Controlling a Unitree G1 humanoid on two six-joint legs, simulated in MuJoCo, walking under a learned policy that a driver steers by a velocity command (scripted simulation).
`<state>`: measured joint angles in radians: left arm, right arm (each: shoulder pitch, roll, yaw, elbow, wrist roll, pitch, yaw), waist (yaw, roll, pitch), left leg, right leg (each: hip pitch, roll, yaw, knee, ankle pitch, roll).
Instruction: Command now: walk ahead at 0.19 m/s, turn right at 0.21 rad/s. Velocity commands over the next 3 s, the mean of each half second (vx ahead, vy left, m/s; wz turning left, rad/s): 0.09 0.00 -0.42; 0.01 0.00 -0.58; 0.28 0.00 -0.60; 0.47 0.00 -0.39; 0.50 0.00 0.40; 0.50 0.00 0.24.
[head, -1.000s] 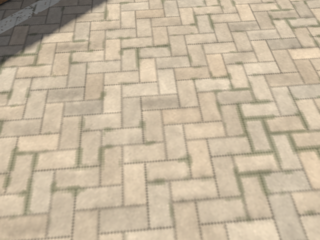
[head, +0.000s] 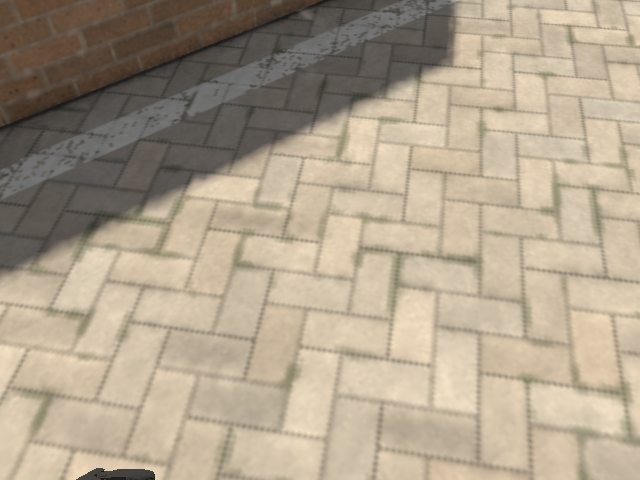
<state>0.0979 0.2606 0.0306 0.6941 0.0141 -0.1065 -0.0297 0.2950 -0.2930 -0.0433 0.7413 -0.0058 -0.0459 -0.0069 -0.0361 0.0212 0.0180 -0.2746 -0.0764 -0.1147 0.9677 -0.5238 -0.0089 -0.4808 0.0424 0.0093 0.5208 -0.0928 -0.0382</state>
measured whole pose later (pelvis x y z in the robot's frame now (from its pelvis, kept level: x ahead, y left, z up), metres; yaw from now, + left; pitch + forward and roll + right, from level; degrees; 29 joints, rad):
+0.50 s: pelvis +0.07 +0.03 +0.02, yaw -16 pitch +2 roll -1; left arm 0.20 0.34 0.10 0.67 -0.01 0.05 0.03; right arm 0.19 -0.26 -0.05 0.68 -0.02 -0.01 -0.03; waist 0.00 -0.04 0.01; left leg -0.29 0.01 -0.01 0.48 -0.22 0.01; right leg -0.56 0.09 0.11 1.08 -0.43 0.05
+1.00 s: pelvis +0.04 -0.02 +0.02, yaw -34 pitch +3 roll +2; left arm 0.19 0.29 0.06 0.61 0.00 0.03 0.02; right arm 0.14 -0.32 -0.10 0.70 -0.01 0.01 -0.04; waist 0.00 0.03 0.04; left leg -0.56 0.00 -0.04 1.07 -0.36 -0.08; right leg -0.30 0.05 0.09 0.46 -0.20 -0.05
